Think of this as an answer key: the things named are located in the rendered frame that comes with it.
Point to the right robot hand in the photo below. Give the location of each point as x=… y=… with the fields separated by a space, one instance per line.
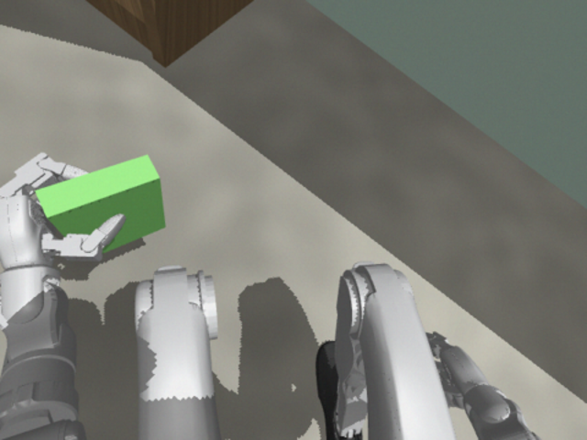
x=457 y=371

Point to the right robot arm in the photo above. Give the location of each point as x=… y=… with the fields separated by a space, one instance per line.
x=494 y=417

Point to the carton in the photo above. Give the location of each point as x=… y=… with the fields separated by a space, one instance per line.
x=131 y=188

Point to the left robot hand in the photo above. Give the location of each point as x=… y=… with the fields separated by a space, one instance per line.
x=27 y=236

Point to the bookshelf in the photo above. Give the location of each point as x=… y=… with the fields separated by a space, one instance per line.
x=169 y=28

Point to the left robot arm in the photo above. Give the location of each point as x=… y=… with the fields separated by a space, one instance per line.
x=38 y=400

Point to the right robot foot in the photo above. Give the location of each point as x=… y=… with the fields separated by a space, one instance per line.
x=327 y=386

